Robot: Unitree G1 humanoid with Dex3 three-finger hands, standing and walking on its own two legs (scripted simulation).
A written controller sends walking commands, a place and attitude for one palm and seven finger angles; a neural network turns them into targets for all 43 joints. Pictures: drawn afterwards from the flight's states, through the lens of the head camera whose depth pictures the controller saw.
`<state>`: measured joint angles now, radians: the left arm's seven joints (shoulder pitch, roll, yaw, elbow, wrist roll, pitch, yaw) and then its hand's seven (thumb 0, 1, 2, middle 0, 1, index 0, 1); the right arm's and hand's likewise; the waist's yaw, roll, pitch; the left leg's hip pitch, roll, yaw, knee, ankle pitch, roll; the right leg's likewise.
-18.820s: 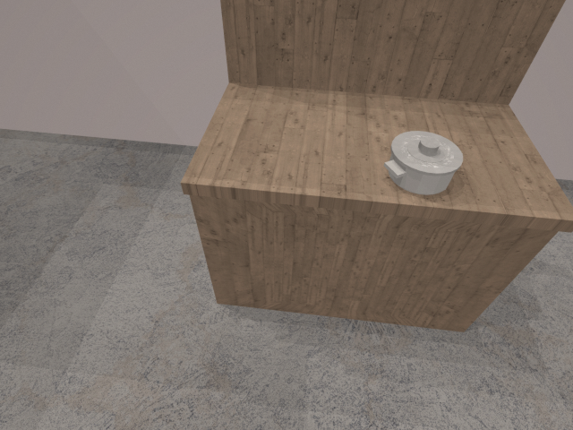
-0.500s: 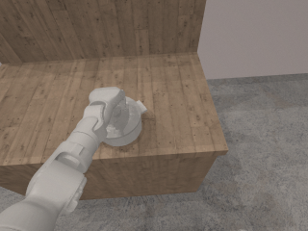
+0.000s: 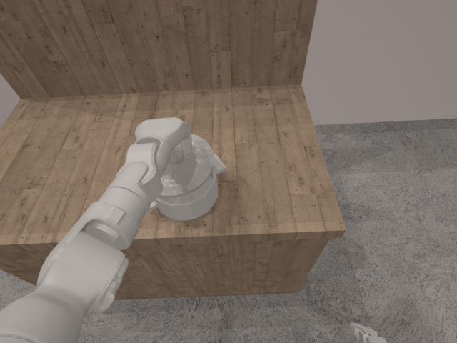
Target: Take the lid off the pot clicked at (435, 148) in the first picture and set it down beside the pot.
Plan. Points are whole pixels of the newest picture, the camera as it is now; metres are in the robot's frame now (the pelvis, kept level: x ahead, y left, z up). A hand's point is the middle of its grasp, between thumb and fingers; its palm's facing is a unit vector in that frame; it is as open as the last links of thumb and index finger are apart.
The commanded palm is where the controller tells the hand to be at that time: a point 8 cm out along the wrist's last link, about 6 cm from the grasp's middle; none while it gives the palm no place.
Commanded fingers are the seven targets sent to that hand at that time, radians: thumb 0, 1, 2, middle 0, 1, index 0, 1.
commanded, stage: lift the lid straight up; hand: left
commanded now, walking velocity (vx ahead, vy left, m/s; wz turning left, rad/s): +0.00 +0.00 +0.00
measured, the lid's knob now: (172, 156) +0.47 +0.13 +0.03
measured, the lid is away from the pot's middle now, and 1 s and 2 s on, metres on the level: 0.01 0.01 0.08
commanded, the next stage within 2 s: move the lid sideways beside the pot in 1.34 s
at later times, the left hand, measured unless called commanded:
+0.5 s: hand (161, 144) +0.44 +0.13 +0.10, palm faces -0.27 -0.05 -0.96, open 7.2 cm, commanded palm +0.43 +0.13 +0.18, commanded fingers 0.00 0.72 0.83 -0.89 -1.06 -0.90 -1.07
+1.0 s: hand (160, 123) +0.45 +0.12 +0.15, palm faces -0.23 -0.06 -0.97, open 7.2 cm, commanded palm +0.42 +0.13 +0.22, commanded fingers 0.00 0.72 0.83 -0.89 -1.06 -0.90 -1.07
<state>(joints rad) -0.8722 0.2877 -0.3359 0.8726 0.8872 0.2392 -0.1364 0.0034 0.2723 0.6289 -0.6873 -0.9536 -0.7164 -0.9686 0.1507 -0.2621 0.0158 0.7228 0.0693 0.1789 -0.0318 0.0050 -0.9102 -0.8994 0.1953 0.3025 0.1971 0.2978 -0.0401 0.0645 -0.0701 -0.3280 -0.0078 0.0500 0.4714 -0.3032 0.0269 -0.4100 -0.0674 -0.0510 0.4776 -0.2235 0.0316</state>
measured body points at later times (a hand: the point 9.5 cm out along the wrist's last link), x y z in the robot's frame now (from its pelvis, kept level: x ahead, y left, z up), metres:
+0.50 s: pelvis +0.00 +0.01 +0.00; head +0.03 -0.02 +0.45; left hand +0.45 +0.13 +0.16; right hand +0.14 -0.23 -0.14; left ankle -0.05 +0.10 -0.74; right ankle +0.00 -0.14 -0.74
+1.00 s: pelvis -0.01 +0.00 +0.00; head +0.02 -0.03 +0.45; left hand +0.45 +0.12 +0.20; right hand +0.14 -0.25 -0.13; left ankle -0.05 +0.10 -0.74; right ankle +0.00 -0.14 -0.74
